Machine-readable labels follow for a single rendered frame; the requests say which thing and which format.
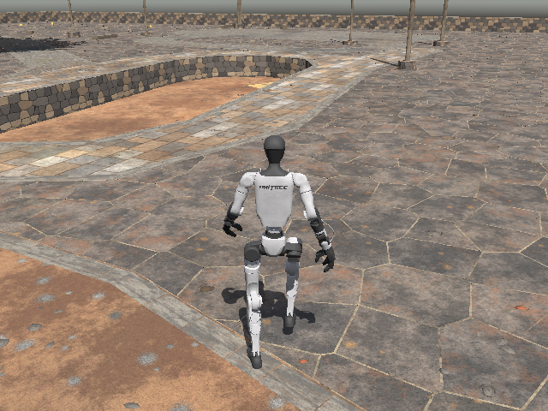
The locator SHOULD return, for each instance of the left robot upper arm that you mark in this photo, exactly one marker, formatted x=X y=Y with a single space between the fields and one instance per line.
x=242 y=190

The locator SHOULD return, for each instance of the robot right forearm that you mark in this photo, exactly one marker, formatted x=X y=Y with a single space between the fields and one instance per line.
x=319 y=231

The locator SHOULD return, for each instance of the robot right hand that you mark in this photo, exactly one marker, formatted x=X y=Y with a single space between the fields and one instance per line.
x=329 y=259

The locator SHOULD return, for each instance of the right robot upper arm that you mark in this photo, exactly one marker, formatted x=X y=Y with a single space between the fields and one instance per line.
x=306 y=195

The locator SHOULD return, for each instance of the humanoid robot torso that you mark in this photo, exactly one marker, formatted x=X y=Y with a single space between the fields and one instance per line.
x=273 y=199

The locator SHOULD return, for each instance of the robot left forearm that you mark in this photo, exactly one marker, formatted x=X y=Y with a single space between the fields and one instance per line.
x=229 y=218

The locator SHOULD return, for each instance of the right robot thigh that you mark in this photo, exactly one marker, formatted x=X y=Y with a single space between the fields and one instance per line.
x=293 y=249

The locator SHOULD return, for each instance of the robot left hand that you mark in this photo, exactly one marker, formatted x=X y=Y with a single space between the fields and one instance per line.
x=228 y=231

